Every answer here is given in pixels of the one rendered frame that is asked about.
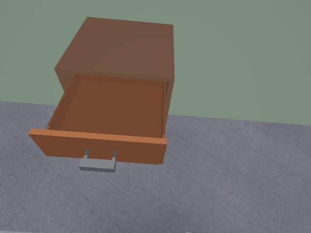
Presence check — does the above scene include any handle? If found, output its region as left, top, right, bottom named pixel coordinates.
left=79, top=149, right=117, bottom=173

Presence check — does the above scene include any drawer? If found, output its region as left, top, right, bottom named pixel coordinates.
left=28, top=74, right=167, bottom=164

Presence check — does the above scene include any cabinet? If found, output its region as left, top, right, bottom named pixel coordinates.
left=54, top=17, right=174, bottom=165

